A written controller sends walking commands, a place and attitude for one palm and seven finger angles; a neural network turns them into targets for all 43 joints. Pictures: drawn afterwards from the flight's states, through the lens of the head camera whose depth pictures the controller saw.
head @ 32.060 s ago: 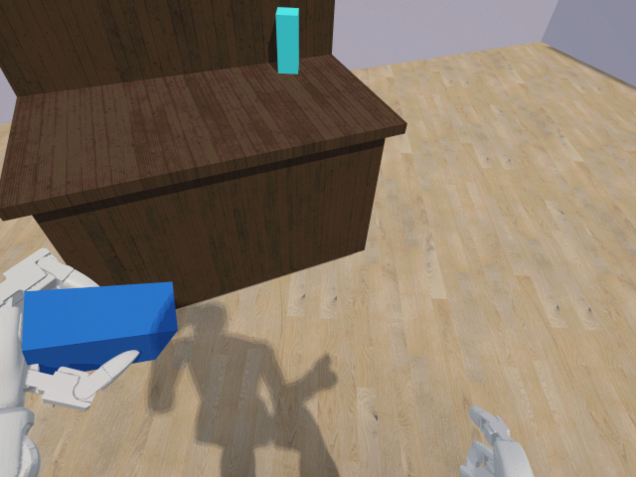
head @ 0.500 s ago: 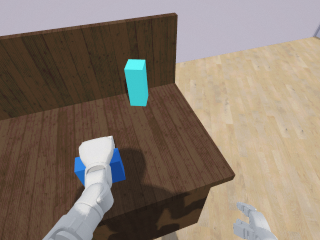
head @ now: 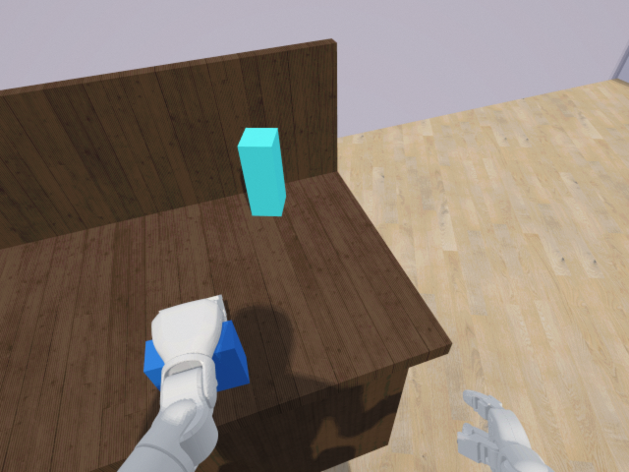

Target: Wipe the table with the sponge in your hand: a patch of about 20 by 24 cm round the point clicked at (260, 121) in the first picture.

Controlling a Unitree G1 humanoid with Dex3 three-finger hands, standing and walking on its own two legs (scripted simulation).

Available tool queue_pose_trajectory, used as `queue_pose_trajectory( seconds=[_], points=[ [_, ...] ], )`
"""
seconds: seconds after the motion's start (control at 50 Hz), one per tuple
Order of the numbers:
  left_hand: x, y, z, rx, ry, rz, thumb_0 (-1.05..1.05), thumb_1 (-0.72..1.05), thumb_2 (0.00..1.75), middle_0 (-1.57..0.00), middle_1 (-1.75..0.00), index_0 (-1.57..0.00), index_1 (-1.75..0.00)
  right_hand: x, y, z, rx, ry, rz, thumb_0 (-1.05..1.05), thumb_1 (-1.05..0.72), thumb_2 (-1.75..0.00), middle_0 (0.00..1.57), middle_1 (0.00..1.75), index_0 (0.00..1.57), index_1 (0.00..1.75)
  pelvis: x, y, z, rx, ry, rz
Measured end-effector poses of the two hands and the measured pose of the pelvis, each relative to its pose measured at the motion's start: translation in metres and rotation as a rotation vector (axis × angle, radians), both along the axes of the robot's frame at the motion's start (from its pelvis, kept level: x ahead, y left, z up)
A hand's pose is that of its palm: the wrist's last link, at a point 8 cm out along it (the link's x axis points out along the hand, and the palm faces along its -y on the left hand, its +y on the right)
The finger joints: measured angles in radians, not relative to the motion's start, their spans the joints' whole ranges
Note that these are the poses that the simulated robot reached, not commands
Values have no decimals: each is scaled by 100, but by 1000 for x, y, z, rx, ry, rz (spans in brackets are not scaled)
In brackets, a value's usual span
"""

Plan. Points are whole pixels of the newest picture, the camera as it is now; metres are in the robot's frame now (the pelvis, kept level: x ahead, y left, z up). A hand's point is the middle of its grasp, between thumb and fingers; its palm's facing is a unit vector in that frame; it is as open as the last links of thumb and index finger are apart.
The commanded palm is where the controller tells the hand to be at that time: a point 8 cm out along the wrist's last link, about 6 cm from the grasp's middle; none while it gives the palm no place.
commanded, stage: slide across to the third lane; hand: left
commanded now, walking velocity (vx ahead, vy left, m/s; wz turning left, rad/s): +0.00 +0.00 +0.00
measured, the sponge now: (203, 368) +0.27 +0.21 -0.05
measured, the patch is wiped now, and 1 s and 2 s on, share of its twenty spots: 0.80 0.90 0.95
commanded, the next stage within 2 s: wipe forward along the third lane in 0.64 s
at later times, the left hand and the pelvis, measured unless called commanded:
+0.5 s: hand (235, 345) +0.29 +0.16 +0.00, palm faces -0.07 -0.07 -1.00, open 9.2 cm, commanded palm +0.26 +0.14 +0.05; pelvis -0.01 -0.01 +0.00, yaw +0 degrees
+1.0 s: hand (250, 330) +0.31 +0.14 +0.00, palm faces -0.08 -0.06 -1.00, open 9.2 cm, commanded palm +0.29 +0.13 +0.04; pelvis -0.02 -0.02 +0.00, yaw +0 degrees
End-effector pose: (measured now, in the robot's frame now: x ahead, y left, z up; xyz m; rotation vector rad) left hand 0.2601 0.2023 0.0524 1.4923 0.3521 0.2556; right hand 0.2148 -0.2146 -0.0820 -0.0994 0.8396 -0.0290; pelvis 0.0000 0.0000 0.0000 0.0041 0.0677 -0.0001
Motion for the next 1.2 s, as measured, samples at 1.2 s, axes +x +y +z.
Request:
queue_pose_trajectory(
  seconds=[1.2],
  points=[
    [64, -55, 2, 26, 34, -19, 1, -47, 107, -83, -144, -84, -143, -58, -35, -24, -39, 126, -94, 1, -91, -90, 20, 30, 20, 30, -23, -22, -3, 7, 52, 0]
  ],
)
